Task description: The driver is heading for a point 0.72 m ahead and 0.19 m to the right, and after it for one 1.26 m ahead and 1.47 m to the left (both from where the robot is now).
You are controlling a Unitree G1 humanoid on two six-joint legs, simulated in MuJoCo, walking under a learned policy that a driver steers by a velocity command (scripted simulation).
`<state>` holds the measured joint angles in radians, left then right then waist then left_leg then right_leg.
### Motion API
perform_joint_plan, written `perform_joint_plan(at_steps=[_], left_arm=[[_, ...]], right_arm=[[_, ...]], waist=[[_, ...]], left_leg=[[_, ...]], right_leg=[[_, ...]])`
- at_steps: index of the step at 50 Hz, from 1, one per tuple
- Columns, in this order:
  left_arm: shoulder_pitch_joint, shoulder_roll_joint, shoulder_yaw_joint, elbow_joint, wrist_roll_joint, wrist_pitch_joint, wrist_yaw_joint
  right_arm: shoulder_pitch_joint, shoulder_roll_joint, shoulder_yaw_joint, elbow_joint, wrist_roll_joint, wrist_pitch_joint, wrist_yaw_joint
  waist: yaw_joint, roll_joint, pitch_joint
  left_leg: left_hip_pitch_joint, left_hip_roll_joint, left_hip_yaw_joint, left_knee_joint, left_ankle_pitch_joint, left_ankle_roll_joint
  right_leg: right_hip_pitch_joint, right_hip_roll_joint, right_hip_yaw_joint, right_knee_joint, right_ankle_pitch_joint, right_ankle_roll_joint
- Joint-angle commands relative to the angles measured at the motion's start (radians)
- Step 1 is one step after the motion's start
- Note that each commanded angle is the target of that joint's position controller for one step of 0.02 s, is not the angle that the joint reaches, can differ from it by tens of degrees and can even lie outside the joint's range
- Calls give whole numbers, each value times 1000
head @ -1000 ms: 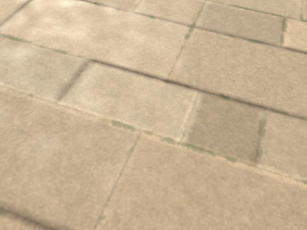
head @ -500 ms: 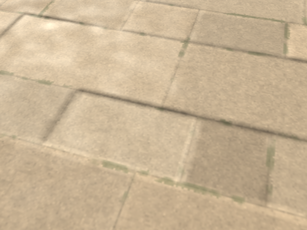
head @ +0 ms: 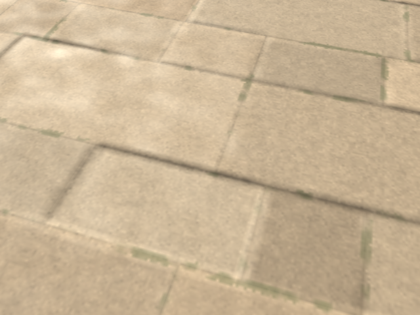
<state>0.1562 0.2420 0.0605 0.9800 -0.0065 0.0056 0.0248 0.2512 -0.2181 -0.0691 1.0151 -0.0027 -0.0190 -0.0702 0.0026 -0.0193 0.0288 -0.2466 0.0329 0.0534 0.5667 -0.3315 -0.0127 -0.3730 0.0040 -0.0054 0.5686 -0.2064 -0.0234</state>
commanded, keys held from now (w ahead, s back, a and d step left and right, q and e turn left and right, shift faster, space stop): e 0.06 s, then w+e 0.42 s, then w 0.52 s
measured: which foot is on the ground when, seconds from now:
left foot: down 0.00-0.16, up 0.18-0.64, down 0.66-1.00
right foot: down 0.00-0.68, up 0.70-1.00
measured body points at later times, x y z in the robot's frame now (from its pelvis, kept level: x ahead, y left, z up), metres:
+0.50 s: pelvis +0.13 -0.04 +0.02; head +0.15 -0.07 +0.47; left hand +0.21 +0.22 -0.10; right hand +0.28 -0.34 -0.08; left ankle +0.33 +0.10 -0.68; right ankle +0.04 -0.10 -0.73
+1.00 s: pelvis +0.39 -0.07 +0.02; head +0.42 -0.08 +0.47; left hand +0.65 +0.10 -0.09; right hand +0.29 -0.32 -0.12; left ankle +0.37 +0.05 -0.73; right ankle +0.48 -0.29 -0.68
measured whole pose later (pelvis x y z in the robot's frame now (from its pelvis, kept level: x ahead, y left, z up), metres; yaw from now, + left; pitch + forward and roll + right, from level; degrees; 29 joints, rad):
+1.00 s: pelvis +0.39 -0.07 +0.02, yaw -21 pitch +2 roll +2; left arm 0.12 0.27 0.06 0.77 -0.01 -0.08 0.00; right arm 0.37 -0.25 -0.06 0.92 0.01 -0.10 0.01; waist -0.08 -0.04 0.01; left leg -0.05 -0.06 0.03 0.22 -0.21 0.05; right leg -0.67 -0.12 0.05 0.73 -0.04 -0.01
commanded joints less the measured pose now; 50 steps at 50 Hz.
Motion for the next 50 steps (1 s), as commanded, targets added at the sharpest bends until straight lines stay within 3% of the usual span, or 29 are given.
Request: perform_joint_plan(at_steps=[1, 3, 5, 7, 8, 9, 10, 11, 12, 13, 14, 15, 18, 21, 25, 28, 31, 32, 33, 34, 35, 36, 37, 38, 39, 40, 43, 46, 50], left_arm=[[-69, 80, 23, -99, 3, -1, -4], [-38, 68, 26, -112, 5, 10, -13], [-46, 65, 26, -130, -9, 16, -24], [12, 65, 34, -113, -19, 15, -31], [97, 94, 53, -83, -25, 9, -30], [192, 228, 93, -78, -25, -5, -20], [287, 255, 82, -81, -5, -41, -36], [245, 213, 64, -90, 10, -71, -38], [186, 173, 52, -113, 2, -89, -38], [130, 160, 46, -136, -8, -92, -37], [97, 141, 38, -151, -12, -91, -33], [98, 129, 33, -156, -11, -88, -29], [172, 146, 37, -146, -11, -85, -10], [208, 163, 43, -146, -13, -77, 2], [241, 160, 47, -141, -18, -70, 1], [271, 146, 45, -125, -19, -69, -2], [271, 162, 50, -126, -15, -63, -2], [260, 157, 48, -133, -13, -61, -3], [235, 136, 39, -148, -4, -63, -6], [220, 98, 23, -175, 16, -66, -6], [374, 23, 6, -175, -21, -83, -9], [327, 129, 22, -158, -39, -92, -8], [217, 166, 31, -178, -40, -98, -12], [166, 150, 27, -188, -29, -100, -11], [135, 143, 31, -197, -12, -101, -12], [142, 129, 33, -201, -8, -98, -15], [128, 83, 22, -215, -6, -86, -18], [22, 69, 10, -252, 4, -88, -21], [-117, 54, -5, -287, -4, -97, -37]], right_arm=[[84, -184, -48, -42, 1, 1, -26], [13, -185, -50, -80, 7, -1, -34], [-18, -206, -60, -106, 21, -8, -30], [-62, -218, -65, -116, 29, -16, -11], [-74, -185, -57, -120, 18, -17, 4], [-121, -104, -33, -179, 11, -28, 16], [-223, -105, -26, -230, 15, -55, 22], [-214, -131, -31, -229, 36, -78, 35], [-174, -149, -34, -207, 31, -92, 44], [-147, -159, -39, -187, 13, -102, 44], [-143, -171, -46, -177, 1, -104, 42], [-155, -173, -50, -180, -1, -103, 43], [-223, -136, -43, -205, -4, -100, 48], [-303, -100, -27, -236, 3, -101, 58], [-386, -100, -14, -279, 17, -107, 74], [-414, -113, -8, -300, 18, -121, 89], [-356, -155, -17, -300, 18, -134, 94], [-272, -180, -30, -278, 14, -137, 90], [-126, -218, -46, -246, 5, -139, 85], [75, -280, -60, -220, -4, -135, 81], [154, -328, -75, -166, -6, -124, 94], [117, -216, -47, -179, 18, -123, 100], [46, -165, -32, -193, 22, -117, 97], [-16, -156, -24, -207, 12, -110, 97], [-46, -137, -17, -211, 3, -107, 98], [-55, -130, -11, -211, -7, -107, 97], [-24, -151, -15, -192, 3, -110, 93], [9, -187, -22, -178, 9, -102, 81], [84, -206, -22, -154, 23, -91, 75]], waist=[[-37, 142, -54], [-16, 199, -58], [-21, 166, -52], [19, 126, -33], [52, 60, -32], [70, -239, -17], [133, -275, -61], [93, -155, -34], [51, -80, -26], [22, -18, -26], [6, -8, -29], [4, -20, -32], [23, -26, -25], [47, -49, -9], [77, -84, 17], [91, -87, 20], [52, -128, 5], [8, -131, -39], [-62, -117, -143], [-137, 5, -300], [-58, 373, -380], [-83, 243, -265], [-85, 148, -128], [-54, 63, -71], [-36, 49, -34], [-11, 78, -37], [1, 102, -24], [-19, 81, 1], [-68, 82, 19]], left_leg=[[91, 229, -195, -127, 318, 142], [85, 327, -247, -120, 436, 189], [61, 355, -255, -149, 200, 183], [-80, 293, -171, -123, -113, 126], [-203, 219, -73, 7, -190, 82], [-474, 31, 119, 406, -192, -22], [-643, -61, -64, 634, -300, -18], [-715, -8, -145, 718, -233, 17], [-699, 21, -154, 713, -141, 45], [-660, 48, -159, 652, -51, 53], [-596, 73, -160, 564, 21, 53], [-538, 72, -149, 498, 70, 44], [-501, 35, -115, 307, 186, 5], [-445, -3, -107, 106, 296, -19], [-365, -22, -100, -21, 362, -29], [-314, -21, -92, -71, 359, -11], [-212, -39, -61, -116, 273, 34], [-98, -57, -44, -146, 263, 64], [119, -3, -95, -116, 278, 117], [398, 171, -303, -95, 244, 191], [656, 368, -772, -234, 5, 334], [591, 348, -804, -292, -152, 299], [457, 306, -635, -301, -107, 255], [328, 265, -523, -323, 9, 237], [241, 233, -455, -349, 99, 235], [187, 209, -404, -370, 152, 231], [124, 191, -314, -426, 252, 251], [111, 173, -230, -452, 335, 244], [97, 138, -138, -443, 363, 209]], right_leg=[[-109, 6, -11, 124, 98, -34], [-135, -3, -21, 227, -160, -36], [-117, -22, -39, 219, -255, -51], [76, 14, -82, 97, -165, -73], [235, 25, -42, 13, -180, -101], [372, -189, 431, -227, -422, -237], [457, -341, 851, -418, -449, -369], [466, -368, 823, -390, -388, -358], [439, -326, 711, -348, -303, -312], [395, -284, 606, -336, -230, -269], [348, -250, 522, -348, -161, -238], [319, -218, 468, -369, -116, -225], [322, -174, 364, -384, 62, -223], [285, -149, 320, -380, 83, -204], [239, -150, 323, -365, 53, -189], [277, -176, 340, -326, 91, -182], [333, -199, 362, -255, 257, -165], [339, -168, 339, -173, 417, -147], [273, -120, 295, 1, 504, -118], [100, -39, 218, 301, 277, -80], [-257, 97, 162, 602, -335, -18], [-382, 36, 219, 711, -348, -25], [-417, -6, 196, 713, -251, -34], [-377, -55, 152, 677, -171, -33], [-353, -84, 130, 619, -125, -28], [-305, -112, 122, 583, -98, -26], [-296, -135, 85, 481, -56, -5], [-320, -137, 59, 292, 94, 16], [-223, -88, 8, 63, 277, 19]])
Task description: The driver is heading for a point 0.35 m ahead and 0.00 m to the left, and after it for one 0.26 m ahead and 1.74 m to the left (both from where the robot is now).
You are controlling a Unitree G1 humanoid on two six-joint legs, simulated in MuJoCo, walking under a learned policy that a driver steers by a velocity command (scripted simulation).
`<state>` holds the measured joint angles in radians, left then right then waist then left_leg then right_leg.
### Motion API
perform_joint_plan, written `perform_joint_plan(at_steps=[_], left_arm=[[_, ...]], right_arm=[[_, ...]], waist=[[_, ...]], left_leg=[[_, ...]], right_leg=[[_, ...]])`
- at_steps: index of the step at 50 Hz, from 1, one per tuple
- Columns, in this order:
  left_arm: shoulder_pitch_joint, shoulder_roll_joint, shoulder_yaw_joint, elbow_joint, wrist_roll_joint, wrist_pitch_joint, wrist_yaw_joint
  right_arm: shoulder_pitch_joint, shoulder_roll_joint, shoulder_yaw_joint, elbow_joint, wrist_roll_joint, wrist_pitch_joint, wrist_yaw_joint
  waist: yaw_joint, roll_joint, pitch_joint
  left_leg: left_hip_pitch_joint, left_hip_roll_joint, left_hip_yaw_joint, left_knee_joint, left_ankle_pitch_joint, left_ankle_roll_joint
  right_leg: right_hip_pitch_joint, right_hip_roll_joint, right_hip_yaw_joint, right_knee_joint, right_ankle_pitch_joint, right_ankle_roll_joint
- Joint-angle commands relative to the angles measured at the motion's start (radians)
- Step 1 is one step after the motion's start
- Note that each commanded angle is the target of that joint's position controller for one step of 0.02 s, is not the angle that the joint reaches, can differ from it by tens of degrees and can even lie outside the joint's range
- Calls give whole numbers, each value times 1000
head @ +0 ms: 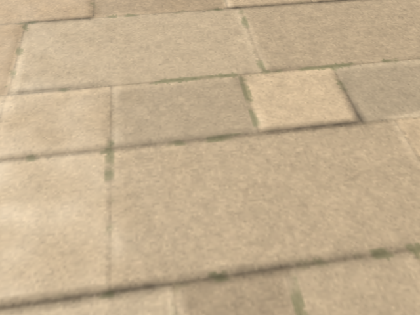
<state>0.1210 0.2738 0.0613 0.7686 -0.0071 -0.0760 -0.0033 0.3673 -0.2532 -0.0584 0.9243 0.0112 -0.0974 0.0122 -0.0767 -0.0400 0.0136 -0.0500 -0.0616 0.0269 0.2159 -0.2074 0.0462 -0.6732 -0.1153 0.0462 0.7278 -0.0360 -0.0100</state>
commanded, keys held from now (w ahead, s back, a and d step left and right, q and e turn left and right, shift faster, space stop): w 0.16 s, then w+q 0.66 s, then q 0.18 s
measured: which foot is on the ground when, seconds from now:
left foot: down 0.00-0.18, up 0.20-0.70, down 0.72-1.00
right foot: up 0.00-0.16, down 0.18-0.74, up 0.76-1.00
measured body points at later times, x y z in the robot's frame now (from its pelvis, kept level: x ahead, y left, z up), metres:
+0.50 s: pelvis +0.28 -0.06 +0.00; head +0.30 -0.06 +0.45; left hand +0.29 +0.22 -0.13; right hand +0.46 -0.31 -0.11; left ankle +0.41 +0.14 -0.67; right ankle +0.24 -0.15 -0.75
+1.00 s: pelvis +0.55 +0.05 +0.00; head +0.59 +0.08 +0.44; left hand +0.62 +0.37 -0.10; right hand +0.75 -0.18 -0.11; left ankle +0.52 +0.11 -0.75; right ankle +0.74 -0.08 -0.68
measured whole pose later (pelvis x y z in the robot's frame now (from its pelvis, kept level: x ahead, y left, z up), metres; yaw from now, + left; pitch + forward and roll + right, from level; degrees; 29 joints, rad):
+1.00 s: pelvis +0.55 +0.05 +0.00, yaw +25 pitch +3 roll -1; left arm 0.06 0.30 0.06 0.72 0.02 -0.09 0.01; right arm 0.28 -0.29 -0.08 0.72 0.01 -0.03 0.00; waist -0.04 -0.02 0.06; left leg -0.23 -0.11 -0.08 0.39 -0.19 0.09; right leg -0.67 -0.09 0.09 0.86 -0.18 0.06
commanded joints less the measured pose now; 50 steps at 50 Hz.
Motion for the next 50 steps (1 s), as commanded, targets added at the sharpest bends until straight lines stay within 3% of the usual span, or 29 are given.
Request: perform_joint_plan(at_steps=[1, 5, 7, 8, 9, 10, 11, 12, 13, 14, 16, 19, 22, 26, 30, 31, 33, 34, 35, 36, 37, 38, 39, 40, 41, 42, 43, 46, 50], left_arm=[[-112, 25, -7, -87, -7, -16, -14], [-174, 60, -2, -128, -12, -22, -34], [-76, 102, 18, -108, -10, -26, -36], [77, 146, 42, -61, -7, -25, -29], [269, 222, 65, -28, 8, -23, -17], [322, 297, 79, -6, 11, -16, -20], [332, 190, 53, -10, 5, -13, -19], [256, 152, 38, -16, 3, -15, -14], [181, 127, 29, -24, 7, -17, -13], [126, 96, 21, -25, 12, -21, -16], [79, 70, 18, -16, 21, -37, -21], [78, 92, 28, 14, 23, -54, -16], [97, 107, 33, 37, 26, -52, -3], [134, 136, 38, 56, 17, -43, 10], [210, 161, 47, 88, 1, -10, 16], [213, 168, 49, 91, -3, 0, 17], [192, 196, 55, 81, -7, 16, 26], [183, 211, 59, 76, -8, 25, 31], [169, 219, 60, 71, -9, 34, 36], [157, 211, 54, 60, -9, 32, 41], [238, 89, 18, 17, 27, 12, 30], [226, 68, -3, -13, 11, -36, 12], [89, 148, 19, -43, -31, -64, -2], [49, 140, 15, -61, -39, -77, -4], [53, 133, 16, -49, -17, -78, 4], [65, 149, 27, -42, 3, -67, 10], [85, 153, 32, -42, 11, -51, 11], [94, 108, 24, -57, 25, -17, 21], [-23, 71, 4, -90, 22, -10, 17]], right_arm=[[-7, -174, -32, -53, 12, -9, -8], [30, -191, -35, -32, 16, 13, -11], [7, -210, -38, -35, 15, 25, -16], [2, -194, -31, -40, 11, 30, -18], [5, -149, -9, -69, -9, 28, -19], [147, -10, 32, -78, -3, 7, -11], [90, -124, 5, -60, 23, -10, -7], [-12, -179, -12, -96, 44, -17, -6], [-64, -171, -12, -106, 38, -16, -11], [-84, -159, -17, -108, 22, -8, -15], [-38, -120, -18, -96, 22, 24, -16], [-62, -88, -17, -114, 20, 51, -18], [-123, -86, -19, -139, 13, 49, -11], [-267, -59, -4, -191, 7, 41, 15], [-377, -55, 4, -263, 10, 41, 41], [-388, -59, 2, -279, 11, 41, 48], [-355, -87, -12, -296, 13, 44, 57], [-293, -111, -26, -290, 15, 48, 57], [-169, -153, -50, -266, 18, 50, 52], [-2, -218, -86, -226, 17, 54, 35], [63, -333, -113, -211, 15, 61, 14], [56, -327, -100, -245, 11, 48, 19], [52, -249, -77, -241, 1, 40, 23], [1, -215, -68, -241, 4, 32, 22], [-72, -183, -58, -254, 8, 30, 21], [-136, -155, -48, -277, -3, 30, 18], [-164, -152, -46, -295, -12, 31, 14], [-161, -195, -59, -294, -11, 33, -4], [-129, -205, -66, -284, 9, 70, -33]], waist=[[1, 104, 40], [13, 119, 50], [86, 136, -16], [158, 125, -112], [228, 34, -262], [160, -245, -416], [207, -159, -399], [200, -111, -228], [166, -43, -150], [135, -29, -86], [80, -57, -51], [60, -23, -4], [70, -9, 19], [124, 11, 60], [163, 18, 92], [158, 11, 89], [117, -30, 39], [76, -55, -8], [4, -59, -76], [-85, -23, -160], [-29, 217, -259], [-7, 235, -414], [-60, 133, -328], [-29, 98, -202], [23, 30, -123], [64, 43, -72], [92, 58, -60], [116, 60, -58], [70, 127, -98]], left_leg=[[-80, 245, -115, -85, 232, 150], [61, 312, -136, -12, 309, 126], [87, 300, -106, 122, 567, 98], [37, 252, -66, 300, 664, 72], [-181, 196, -34, 608, 430, 35], [-569, 20, -34, 963, -285, -22], [-676, 52, -166, 1084, -373, -12], [-739, 98, -152, 1101, -291, -1], [-705, 147, -128, 1056, -198, -4], [-669, 174, -123, 1001, -142, -10], [-569, 206, -133, 957, -76, -16], [-607, 210, -148, 902, 7, -32], [-659, 197, -155, 761, 171, -42], [-626, 178, -61, 534, 318, -29], [-701, 160, -8, 433, 231, 2], [-697, 148, 11, 420, 185, 14], [-595, 88, 70, 414, 82, 49], [-503, 48, 98, 423, 28, 71], [-337, 7, 108, 394, 25, 100], [-55, 2, 50, 327, 86, 143], [330, 256, -384, 332, 84, 277], [494, 412, -874, 144, -54, 422], [452, 383, -761, 91, -40, 351], [309, 345, -615, 90, 25, 311], [147, 298, -501, 84, 120, 278], [13, 269, -420, 73, 287, 262], [-72, 249, -379, 63, 415, 258], [-200, 200, -256, 76, 700, 246], [-243, 117, -188, 139, 633, 164]], right_leg=[[83, 39, -45, -123, 116, 3], [81, 59, -40, -205, 16, -39], [248, 104, -79, -241, -35, -74], [466, 120, -93, -248, -20, -106], [793, -61, 100, -207, 13, -175], [1124, -306, 574, -307, -180, -330], [1087, -297, 655, -391, -306, -310], [949, -263, 487, -413, -267, -258], [802, -222, 365, -441, -188, -228], [683, -185, 278, -479, -131, -212], [555, -149, 166, -553, -85, -197], [505, -146, 43, -607, 23, -199], [536, -124, -68, -618, 95, -182], [572, -111, -178, -628, 112, -150], [751, -163, -213, -561, 210, -142], [784, -173, -224, -528, 280, -135], [818, -177, -252, -413, 604, -112], [822, -174, -263, -310, 769, -101], [783, -155, -277, -140, 833, -82], [625, -115, -289, 105, 693, -43], [202, 11, -271, 476, -69, 16], [-35, 168, -31, 690, -576, 33], [-143, 107, 57, 706, -503, 9], [-157, 65, 44, 631, -415, -9], [-101, 25, 37, 539, -356, -6], [-24, 3, 33, 478, -325, 7], [41, -4, 32, 456, -315, 22], [103, 28, -8, 312, -254, 73], [197, 109, -29, 4, 4, 90]])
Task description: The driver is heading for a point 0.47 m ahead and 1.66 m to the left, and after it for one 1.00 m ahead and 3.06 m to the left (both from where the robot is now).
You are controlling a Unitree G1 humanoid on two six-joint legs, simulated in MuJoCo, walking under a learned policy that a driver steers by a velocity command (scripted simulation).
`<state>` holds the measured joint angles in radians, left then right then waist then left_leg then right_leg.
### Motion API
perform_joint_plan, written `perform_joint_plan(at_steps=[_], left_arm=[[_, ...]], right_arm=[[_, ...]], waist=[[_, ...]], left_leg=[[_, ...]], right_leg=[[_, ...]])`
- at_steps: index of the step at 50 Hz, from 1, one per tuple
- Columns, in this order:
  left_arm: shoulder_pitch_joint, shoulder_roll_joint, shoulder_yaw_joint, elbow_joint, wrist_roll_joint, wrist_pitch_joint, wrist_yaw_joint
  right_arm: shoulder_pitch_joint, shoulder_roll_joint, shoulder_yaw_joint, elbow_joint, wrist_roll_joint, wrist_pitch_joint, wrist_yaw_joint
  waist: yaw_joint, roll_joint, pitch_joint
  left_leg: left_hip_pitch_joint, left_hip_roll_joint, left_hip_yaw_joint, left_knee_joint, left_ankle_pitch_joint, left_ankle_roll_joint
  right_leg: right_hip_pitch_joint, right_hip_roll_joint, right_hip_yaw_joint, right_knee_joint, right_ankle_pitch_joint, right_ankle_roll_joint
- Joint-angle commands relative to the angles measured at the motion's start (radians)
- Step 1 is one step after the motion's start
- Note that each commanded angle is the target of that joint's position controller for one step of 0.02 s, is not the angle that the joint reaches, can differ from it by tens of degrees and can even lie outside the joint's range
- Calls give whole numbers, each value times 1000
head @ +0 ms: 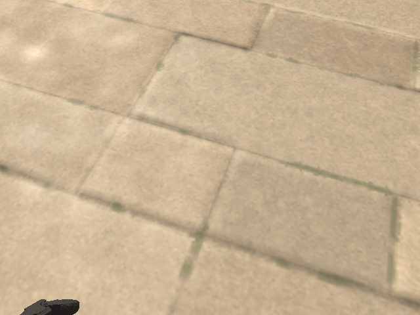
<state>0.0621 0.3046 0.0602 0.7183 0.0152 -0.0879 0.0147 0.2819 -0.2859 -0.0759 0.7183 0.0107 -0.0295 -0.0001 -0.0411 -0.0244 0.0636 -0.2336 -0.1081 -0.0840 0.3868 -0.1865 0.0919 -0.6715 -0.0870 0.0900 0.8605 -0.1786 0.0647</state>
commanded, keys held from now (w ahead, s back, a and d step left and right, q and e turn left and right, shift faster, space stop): q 1.00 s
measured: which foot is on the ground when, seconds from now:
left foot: down 0.00-0.16, up 0.18-0.56, down 0.58-1.00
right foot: up 0.00-0.14, down 0.16-0.58, up 0.60-1.00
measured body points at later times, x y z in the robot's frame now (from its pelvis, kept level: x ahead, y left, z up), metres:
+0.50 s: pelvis +0.12 -0.03 -0.01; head +0.16 -0.01 +0.44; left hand +0.18 +0.28 -0.11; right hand +0.35 -0.25 -0.10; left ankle +0.09 +0.10 -0.71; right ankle +0.22 -0.13 -0.74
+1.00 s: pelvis +0.13 +0.00 -0.01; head +0.15 +0.03 +0.44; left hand +0.12 +0.33 -0.11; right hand +0.42 -0.15 -0.08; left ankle +0.09 +0.09 -0.74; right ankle +0.21 -0.12 -0.72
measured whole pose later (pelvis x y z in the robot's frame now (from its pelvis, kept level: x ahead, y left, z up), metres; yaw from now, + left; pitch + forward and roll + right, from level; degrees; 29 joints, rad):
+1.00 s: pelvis +0.13 +0.00 -0.01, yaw +36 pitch +3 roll -2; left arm 0.08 0.29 0.08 0.72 -0.01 0.00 0.00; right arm 0.18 -0.31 -0.07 0.58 0.01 0.05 -0.02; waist -0.02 0.00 0.03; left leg -0.33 -0.10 -0.20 0.53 -0.23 0.04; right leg -0.38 0.04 0.08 0.68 -0.37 0.07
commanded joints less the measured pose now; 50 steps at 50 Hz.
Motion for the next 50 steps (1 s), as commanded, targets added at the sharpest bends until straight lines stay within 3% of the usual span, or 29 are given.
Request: perform_joint_plan(at_steps=[1, 4, 6, 7, 8, 9, 10, 11, 12, 13, 15, 18, 21, 25, 27, 28, 29, 30, 31, 32, 33, 34, 35, 37, 42, 46, 50], left_arm=[[6, 45, 5, -48, -6, 2, -7], [-34, 78, 15, -68, -12, 4, -19], [-3, 107, 29, -67, -8, -5, -23], [40, 111, 34, -59, -2, -13, -23], [87, 147, 43, -60, 14, -20, -16], [128, 196, 47, -72, 35, -15, -2], [171, 197, 53, -46, 31, 6, -5], [118, 130, 38, -79, 6, 18, -5], [94, 82, 24, -90, 3, 32, 0], [60, 70, 16, -94, 5, 46, 3], [15, 95, 21, -92, 11, 63, 11], [19, 104, 30, -82, 13, 69, 19], [12, 126, 41, -77, 4, 76, 21], [11, 154, 53, -65, -11, 87, 13], [-1, 159, 55, -56, -28, 93, 11], [16, 143, 53, -45, -34, 97, 11], [60, 107, 46, -22, -34, 102, 7], [79, 40, 26, -46, 9, 103, -2], [-28, 80, 40, -97, 8, 94, 8], [-62, 111, 50, -99, -9, 93, 15], [-34, 120, 58, -85, -16, 95, 20], [-5, 118, 62, -57, -7, 99, 29], [16, 119, 64, -50, 2, 101, 32], [30, 103, 62, -49, -6, 96, 25], [-27, 67, 42, -68, -15, 85, 13], [-25, 77, 42, -70, -23, 75, -4], [14, 86, 46, -67, -28, 60, -20]], right_arm=[[-30, -172, -49, -75, 11, 11, -26], [-10, -164, -46, -73, 10, 30, -33], [-37, -150, -43, -87, 7, 33, -38], [-69, -139, -39, -100, 9, 32, -39], [-68, -98, -26, -120, 1, 27, -37], [10, -40, -7, -134, -21, 22, -37], [156, -81, -8, -133, 1, 22, -28], [160, -177, -34, -93, 11, 34, -26], [59, -208, -46, -99, 13, 53, -30], [19, -195, -48, -103, 14, 73, -36], [-6, -153, -41, -124, 14, 94, -38], [-18, -99, -26, -141, 9, 92, -37], [-60, -90, -17, -163, 3, 86, -26], [-65, -112, -25, -172, 4, 90, -5], [-27, -110, -32, -161, 1, 90, 5], [10, -117, -39, -144, -1, 90, 5], [44, -150, -53, -137, -6, 89, 0], [55, -264, -76, -159, -10, 86, -20], [31, -306, -78, -190, -42, 67, -14], [-2, -270, -69, -186, -52, 46, -9], [-58, -237, -60, -185, -37, 34, -11], [-97, -200, -49, -190, -18, 32, -15], [-120, -182, -39, -195, -8, 34, -20], [-110, -161, -28, -197, -13, 38, -29], [-69, -188, -41, -190, -6, 49, -41], [-84, -205, -49, -202, -7, 61, -32], [-121, -202, -51, -210, 7, 69, -23]], waist=[[19, 123, -158], [7, 138, -164], [33, 158, -158], [67, 158, -160], [79, 107, -221], [49, -96, -316], [-3, -316, -432], [12, -171, -374], [43, -98, -286], [40, -58, -229], [23, -93, -143], [33, -128, -159], [49, -125, -199], [49, -145, -189], [16, -134, -184], [6, -115, -182], [3, -21, -149], [41, 302, -126], [-11, 308, -125], [-10, 219, -113], [28, 189, -94], [44, 157, -108], [55, 171, -116], [61, 166, -153], [24, 174, -157], [15, 190, -156], [33, 197, -169]], left_leg=[[-46, 165, -97, -18, 554, 104], [19, 195, -205, 50, 413, 83], [59, 203, -285, 121, 353, 67], [51, 176, -291, 181, 309, 42], [5, 114, -256, 317, 206, 1], [-177, 6, -141, 566, -281, -60], [-342, -23, -87, 787, -576, -103], [-384, 46, -104, 894, -503, -138], [-417, 73, -63, 934, -425, -160], [-414, 95, -42, 926, -374, -172], [-348, 121, 4, 860, -291, -177], [-298, 131, 53, 721, -259, -176], [-233, 164, 66, 573, -209, -159], [-137, 157, 112, 407, -171, -120], [-50, 135, 146, 244, -88, -81], [23, 110, 154, 164, -49, -53], [104, 142, 60, 48, 37, -6], [219, 410, -323, -26, 302, 109], [95, 502, -470, -76, 310, 263], [65, 447, -396, -95, 208, 235], [54, 389, -321, -84, 156, 169], [61, 349, -276, -69, 140, 124], [46, 329, -247, -58, 201, 115], [57, 304, -227, -42, 287, 120], [134, 286, -275, -5, 265, 126], [86, 285, -362, 13, 257, 143], [97, 259, -442, 55, 331, 127]], right_leg=[[211, 97, -69, -185, 192, 15], [225, 119, -28, -295, 177, 5], [253, 117, -7, -360, 139, -23], [319, 105, -18, -436, 216, -45], [470, 5, 42, -453, 415, -93], [721, -221, 242, -395, 855, -196], [851, -420, 561, -432, 775, -388], [782, -371, 524, -457, 558, -378], [712, -294, 363, -458, 417, -322], [620, -237, 270, -485, 310, -292], [451, -164, 137, -551, 200, -273], [455, -163, 43, -578, 241, -297], [482, -202, 2, -578, 251, -311], [475, -224, -44, -571, 158, -289], [458, -220, -78, -520, 102, -245], [419, -199, -109, -466, 49, -201], [320, -149, -172, -342, -66, -121], [55, -3, -282, -5, -389, -7], [-46, 87, -114, 189, -499, 5], [-49, 68, -51, 269, -416, -12], [-52, 55, -34, 269, -312, -25], [-39, 46, -28, 267, -251, -21], [-13, 55, -34, 284, -207, -10], [31, 75, -36, 304, -159, 4], [62, 96, -18, 40, -146, 22], [176, 121, -10, -100, -198, 12], [281, 137, -6, -280, -179, -12]])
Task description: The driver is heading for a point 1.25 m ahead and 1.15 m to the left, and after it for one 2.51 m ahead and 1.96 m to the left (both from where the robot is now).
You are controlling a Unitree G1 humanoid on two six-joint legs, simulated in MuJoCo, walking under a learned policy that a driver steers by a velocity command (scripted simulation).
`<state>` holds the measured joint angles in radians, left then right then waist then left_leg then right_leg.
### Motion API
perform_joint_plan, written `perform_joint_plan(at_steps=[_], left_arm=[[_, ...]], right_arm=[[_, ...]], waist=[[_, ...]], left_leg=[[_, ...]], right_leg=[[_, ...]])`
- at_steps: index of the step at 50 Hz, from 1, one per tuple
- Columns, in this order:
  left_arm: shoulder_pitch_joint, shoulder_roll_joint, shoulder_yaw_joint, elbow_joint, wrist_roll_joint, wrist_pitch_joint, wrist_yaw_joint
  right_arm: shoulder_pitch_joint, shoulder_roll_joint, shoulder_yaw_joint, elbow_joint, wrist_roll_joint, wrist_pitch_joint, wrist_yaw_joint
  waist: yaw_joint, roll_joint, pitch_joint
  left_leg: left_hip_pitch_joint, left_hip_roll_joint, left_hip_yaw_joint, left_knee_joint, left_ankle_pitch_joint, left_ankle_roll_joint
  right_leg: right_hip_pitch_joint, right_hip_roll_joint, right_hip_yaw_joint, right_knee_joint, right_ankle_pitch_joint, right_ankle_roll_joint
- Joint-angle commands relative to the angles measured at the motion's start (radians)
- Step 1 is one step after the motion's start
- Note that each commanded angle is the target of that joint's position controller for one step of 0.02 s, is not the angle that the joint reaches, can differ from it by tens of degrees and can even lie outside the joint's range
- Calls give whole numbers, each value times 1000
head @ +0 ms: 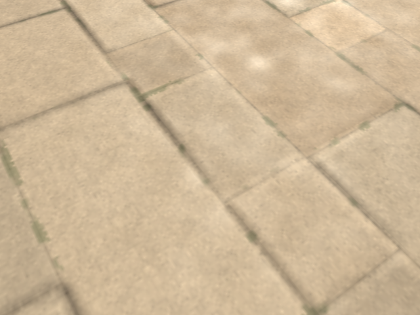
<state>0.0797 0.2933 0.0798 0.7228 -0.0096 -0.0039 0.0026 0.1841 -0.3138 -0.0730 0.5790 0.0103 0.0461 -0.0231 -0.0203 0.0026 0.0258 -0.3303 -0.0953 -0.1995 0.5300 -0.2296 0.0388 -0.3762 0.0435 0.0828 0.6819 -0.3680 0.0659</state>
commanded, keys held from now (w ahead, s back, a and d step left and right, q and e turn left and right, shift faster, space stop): q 0.32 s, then w+q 0.44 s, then q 0.24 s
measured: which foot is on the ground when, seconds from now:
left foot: down 0.00-0.06, up 0.08-0.46, down 0.48-0.94, up 0.96-1.00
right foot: up 0.00-0.04, down 0.06-0.48, up 0.50-0.92, down 0.94-1.00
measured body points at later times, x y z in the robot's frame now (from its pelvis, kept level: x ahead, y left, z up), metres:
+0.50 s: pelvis +0.00 +0.03 -0.01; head +0.02 +0.05 +0.44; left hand +0.04 +0.35 -0.12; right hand +0.24 -0.19 -0.08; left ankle -0.04 +0.12 -0.74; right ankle +0.00 -0.13 -0.73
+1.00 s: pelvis +0.19 +0.10 -0.02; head +0.23 +0.13 +0.43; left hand +0.26 +0.44 -0.09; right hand +0.39 -0.13 -0.13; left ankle -0.03 +0.12 -0.68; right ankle +0.34 +0.07 -0.74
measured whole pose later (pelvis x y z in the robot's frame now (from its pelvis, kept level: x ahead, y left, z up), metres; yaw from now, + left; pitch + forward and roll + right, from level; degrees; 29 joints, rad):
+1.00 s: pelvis +0.19 +0.10 -0.02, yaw +35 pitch +3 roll -1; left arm -0.01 0.29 0.05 0.66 0.02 -0.09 -0.03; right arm 0.38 -0.33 -0.07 0.70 0.02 0.00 -0.04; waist -0.09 0.02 0.06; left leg -0.21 -0.09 -0.23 1.00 -0.61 -0.02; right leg -0.49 0.04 -0.01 0.54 -0.10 -0.03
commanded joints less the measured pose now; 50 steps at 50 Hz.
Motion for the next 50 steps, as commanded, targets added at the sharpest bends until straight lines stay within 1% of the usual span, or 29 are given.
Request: perform_joint_plan(at_steps=[1, 2, 3, 4, 5, 6, 8, 10, 13, 16, 20, 22, 23, 24, 25, 26, 27, 28, 30, 32, 35, 38, 41, 45, 46, 47, 48, 49, 50], left_arm=[[27, 97, 29, -63, -1, -28, -11], [62, 108, 35, -50, 5, -30, -10], [92, 164, 49, -51, 19, -27, -5], [64, 247, 63, -51, 36, -15, -1], [62, 193, 53, -68, 46, -20, 1], [19, 145, 37, -83, 39, -21, 9], [-36, 106, 25, -93, 16, -16, 20], [-12, 111, 22, -87, 16, -6, 31], [49, 137, 31, -74, 23, 9, 40], [41, 179, 45, -73, 16, 18, 31], [69, 210, 55, -58, -14, 7, 11], [46, 202, 51, -52, -30, -3, 2], [58, 164, 40, -43, -28, -8, -1], [57, 97, 20, -43, -10, -13, -8], [-1, 17, -8, -113, 32, -25, -14], [-86, 91, 10, -154, 0, -52, -13], [-97, 145, 25, -157, -30, -67, -20], [-67, 165, 33, -134, -24, -79, -26], [-39, 158, 36, -104, 14, -92, -26], [-40, 130, 29, -88, 17, -97, -31], [-92, 89, 12, -90, 13, -96, -31], [-175, 72, 0, -112, 4, -99, -40], [-229, 73, -2, -140, 7, -105, -48], [-96, 137, 28, -114, 12, -110, -41], [-8, 157, 37, -98, 22, -113, -32], [123, 204, 45, -90, 43, -116, -23], [181, 254, 47, -78, 58, -101, -18], [174, 201, 39, -81, 33, -83, -23], [105, 129, 19, -110, 24, -68, -15]], right_arm=[[-45, -170, -52, -75, 17, -4, -2], [-57, -159, -49, -79, 23, -2, -6], [-23, -116, -38, -81, 13, -3, -8], [27, -92, -34, -95, 13, -10, -6], [24, -182, -62, -82, -5, -20, -7], [35, -219, -79, -61, 1, -19, -3], [49, -180, -77, -30, 5, 0, -6], [25, -127, -60, -40, 14, 8, 0], [-50, -92, -42, -76, 16, 5, 6], [-64, -74, -28, -92, 7, 3, 19], [-44, -90, -30, -93, 16, 5, 36], [37, -88, -36, -59, 17, -3, 45], [119, -99, -47, -19, 19, -8, 42], [242, -138, -67, 20, 26, -15, 35], [305, -272, -88, 4, 14, -31, 23], [294, -254, -77, -21, -1, -69, 39], [246, -188, -55, -16, -3, -92, 43], [207, -142, -38, -14, 3, -102, 41], [152, -127, -25, -21, 1, -100, 26], [165, -131, -23, -14, -8, -103, 12], [198, -139, -26, 15, 0, -103, -3], [240, -153, -32, 50, 9, -99, -9], [260, -164, -39, 79, 16, -81, -14], [199, -169, -47, 64, 16, -62, -25], [162, -151, -41, 47, 19, -64, -23], [145, -97, -23, 14, 4, -67, -18], [329, 18, 7, 15, -10, -65, -15], [417, -118, -15, 46, 10, -63, -9], [312, -181, -37, 46, 26, -51, -9]], waist=[[36, 163, -135], [54, 146, -140], [39, 33, -172], [-21, -261, -121], [13, -241, -111], [-4, -166, -95], [-12, -126, -59], [8, -136, -47], [59, -171, -69], [68, -184, -93], [68, -194, -73], [12, -166, -61], [-18, -124, -76], [-63, 12, -105], [-61, 319, -96], [-101, 243, -87], [-71, 193, -3], [-42, 161, 41], [-9, 134, 46], [-3, 117, 22], [-19, 98, 25], [-51, 118, 45], [-58, 123, 60], [14, 166, -32], [69, 156, -93], [120, 90, -250], [33, -242, -438], [20, -270, -512], [39, -182, -358]], left_leg=[[178, 222, -324, -66, 357, 156], [125, 189, -305, -38, 277, 118], [9, 126, -230, 81, 51, 62], [-220, -52, -11, 263, -335, -8], [-272, -8, 23, 511, -436, -63], [-275, 27, 25, 625, -368, -82], [-303, 44, 48, 702, -254, -114], [-308, 56, 100, 688, -196, -134], [-320, 95, 146, 535, -177, -150], [-204, 127, 191, 371, -180, -138], [-65, 123, 255, 183, -159, -74], [81, 100, 294, 9, -73, -22], [219, 70, 305, -40, -73, 4], [398, 124, 184, -94, -102, 49], [527, 400, -328, -193, -187, 198], [444, 480, -561, -322, -339, 332], [406, 459, -486, -349, -397, 307], [365, 410, -385, -346, -364, 263], [316, 330, -246, -347, -165, 210], [307, 294, -172, -352, 6, 197], [277, 258, -98, -343, 100, 176], [233, 245, -85, -329, 125, 163], [222, 242, -101, -245, 322, 138], [257, 229, -164, -73, 555, 74], [240, 179, -139, 44, 628, 37], [115, 115, -124, 276, 450, -4], [-196, -50, -35, 645, -460, -74], [-244, 4, -46, 825, -488, -99], [-299, 55, -4, 862, -407, -120]], right_leg=[[50, 6, -9, -212, 88, -26], [151, -23, -10, -319, 221, -45], [288, -179, 106, -337, 318, -103], [336, -376, 336, -356, 547, -256], [286, -477, 419, -368, 599, -366], [260, -436, 326, -355, 578, -348], [255, -324, 168, -337, 505, -271], [258, -286, 76, -347, 542, -272], [352, -307, 38, -351, 554, -292], [331, -332, -11, -349, 565, -292], [240, -351, -20, -411, 111, -265], [163, -340, -56, -367, -10, -226], [85, -307, -102, -281, -56, -195], [-56, -245, -194, -41, -97, -136], [-409, -100, -244, 383, -289, -45], [-541, -52, -47, 498, -275, -54], [-569, -99, -15, 505, -181, -76], [-545, -126, -16, 464, -68, -88], [-460, -137, -23, 359, 89, -70], [-407, -107, -47, 288, 205, -46], [-351, -73, -53, 99, 322, -16], [-282, -45, -53, -47, 391, -5], [-215, -11, -60, -138, 390, -21], [-6, 16, -54, -194, 339, -78], [135, -3, -67, -264, 443, -107], [428, -149, 49, -213, 636, -174], [788, -476, 418, -162, 991, -354], [752, -527, 574, -227, 814, -404], [624, -461, 411, -261, 711, -366]])
Keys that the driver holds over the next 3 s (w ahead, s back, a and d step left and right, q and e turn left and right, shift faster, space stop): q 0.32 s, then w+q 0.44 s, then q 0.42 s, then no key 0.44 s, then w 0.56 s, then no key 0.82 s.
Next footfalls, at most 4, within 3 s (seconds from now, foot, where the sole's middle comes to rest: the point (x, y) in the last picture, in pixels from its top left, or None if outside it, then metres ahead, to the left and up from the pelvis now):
0.06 right None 0.05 -0.13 -0.77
0.48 left None -0.01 0.13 -0.77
0.94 right None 0.38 0.09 -0.77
1.36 left None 0.20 0.29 -0.77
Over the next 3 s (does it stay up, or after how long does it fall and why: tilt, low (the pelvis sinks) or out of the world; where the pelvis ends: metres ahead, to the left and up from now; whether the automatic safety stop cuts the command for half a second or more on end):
stays up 0.46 0.47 0.00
